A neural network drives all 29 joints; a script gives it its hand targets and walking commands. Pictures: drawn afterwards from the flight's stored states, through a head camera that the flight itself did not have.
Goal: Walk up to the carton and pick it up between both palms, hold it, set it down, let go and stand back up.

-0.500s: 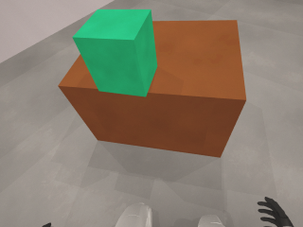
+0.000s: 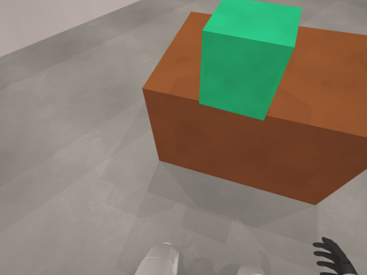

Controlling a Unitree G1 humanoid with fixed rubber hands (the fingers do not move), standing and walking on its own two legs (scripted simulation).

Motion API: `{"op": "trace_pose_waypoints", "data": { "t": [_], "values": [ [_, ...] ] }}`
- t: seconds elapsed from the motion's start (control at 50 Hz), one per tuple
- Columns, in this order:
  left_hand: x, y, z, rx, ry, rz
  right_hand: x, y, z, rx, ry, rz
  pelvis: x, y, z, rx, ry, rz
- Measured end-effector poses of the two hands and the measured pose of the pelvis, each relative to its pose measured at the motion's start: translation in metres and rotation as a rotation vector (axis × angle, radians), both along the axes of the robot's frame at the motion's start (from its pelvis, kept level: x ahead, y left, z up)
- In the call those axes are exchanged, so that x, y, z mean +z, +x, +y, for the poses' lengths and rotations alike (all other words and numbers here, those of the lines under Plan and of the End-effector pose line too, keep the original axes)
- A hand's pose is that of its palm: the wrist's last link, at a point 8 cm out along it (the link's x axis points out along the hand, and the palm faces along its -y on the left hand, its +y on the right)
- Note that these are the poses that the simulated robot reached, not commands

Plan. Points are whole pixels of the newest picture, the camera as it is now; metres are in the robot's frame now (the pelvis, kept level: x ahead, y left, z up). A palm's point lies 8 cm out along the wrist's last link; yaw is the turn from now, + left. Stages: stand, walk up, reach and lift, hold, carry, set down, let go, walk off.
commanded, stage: walk up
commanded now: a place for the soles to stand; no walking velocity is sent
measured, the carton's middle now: (244, 61) +0.74 -0.11 +0.01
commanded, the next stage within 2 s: none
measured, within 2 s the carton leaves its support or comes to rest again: neither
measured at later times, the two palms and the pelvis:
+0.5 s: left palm out of the picture -0.01 +0.51 -0.15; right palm (262, 274) +0.14 -0.13 -0.07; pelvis +0.01 +0.18 -0.01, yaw +2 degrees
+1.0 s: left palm out of the picture +0.05 +0.42 -0.12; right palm out of the picture +0.07 -0.23 -0.07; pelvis +0.00 +0.09 +0.00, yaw -7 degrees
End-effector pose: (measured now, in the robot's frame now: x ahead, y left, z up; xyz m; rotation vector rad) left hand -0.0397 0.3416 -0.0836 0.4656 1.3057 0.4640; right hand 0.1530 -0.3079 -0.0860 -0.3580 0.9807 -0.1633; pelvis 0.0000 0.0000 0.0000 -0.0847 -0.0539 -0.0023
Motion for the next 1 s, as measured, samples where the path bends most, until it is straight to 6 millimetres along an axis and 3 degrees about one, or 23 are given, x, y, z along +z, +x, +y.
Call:
{"op": "trace_pose_waypoints", "data": {
  "t": [0.1,0.16,0.2,0.26,0.3,0.34,0.38,0.42,0.48,0.56,0.66,0.78,0.9,1.0],
  "values": [
    [-0.027,0.034,0.044,-0.029,-0.078,-0.065,0.000,-0.017,0.061,-0.021,-0.002,0.047,-0.002,0.007,0.050,0.006,-0.006,-0.053],
    [-0.025,0.046,0.055,-0.028,-0.142,-0.055,0.019,-0.029,0.086,-0.062,-0.010,0.086,0.016,0.014,0.069,0.013,-0.010,-0.059],
    [-0.013,0.046,0.061,-0.018,-0.182,-0.040,0.034,-0.030,0.099,-0.073,-0.018,0.117,0.033,0.018,0.083,0.020,0.005,-0.036],
    [0.013,0.028,0.080,0.020,-0.191,-0.005,0.051,-0.020,0.119,-0.064,-0.033,0.134,0.055,0.017,0.105,0.051,0.011,-0.002],
    [0.024,0.005,0.100,0.040,-0.161,-0.007,0.053,-0.006,0.132,-0.036,-0.052,0.130,0.056,0.015,0.118,0.065,0.026,-0.027],
    [0.016,-0.025,0.121,0.073,-0.136,0.054,0.049,0.012,0.144,-0.023,-0.080,0.087,0.044,0.015,0.130,-0.007,0.060,-0.047],
    [0.001,-0.041,0.134,0.119,-0.163,0.160,0.048,0.019,0.157,-0.034,-0.100,0.027,0.034,0.016,0.144,0.002,0.028,-0.058],
    [-0.021,-0.030,0.147,0.113,-0.189,0.175,0.044,0.014,0.165,-0.052,-0.119,-0.001,0.022,0.018,0.158,0.027,0.009,-0.045],
    [-0.056,0.011,0.165,0.037,-0.226,0.063,0.024,-0.005,0.174,-0.090,-0.166,0.013,-0.005,0.014,0.178,0.034,0.023,-0.059],
    [-0.075,0.061,0.166,-0.061,-0.282,-0.059,0.017,-0.042,0.189,-0.134,-0.174,0.060,-0.012,0.008,0.189,-0.004,0.056,-0.122],
    [-0.066,0.094,0.162,-0.125,-0.333,-0.109,0.042,-0.059,0.185,-0.181,-0.199,0.066,0.005,0.008,0.187,-0.046,0.020,-0.090],
    [-0.054,0.089,0.147,-0.127,-0.341,-0.046,0.060,-0.061,0.161,-0.199,-0.210,0.058,0.020,0.008,0.168,-0.067,0.027,-0.041],
    [-0.048,0.082,0.117,-0.125,-0.304,0.002,0.044,-0.067,0.125,-0.211,-0.173,0.070,0.017,0.007,0.131,-0.082,0.065,-0.031],
    [-0.040,0.089,0.078,-0.173,-0.252,-0.032,0.017,-0.079,0.079,-0.228,-0.125,0.054,0.004,-0.001,0.086,-0.114,0.083,-0.054]
  ]
}}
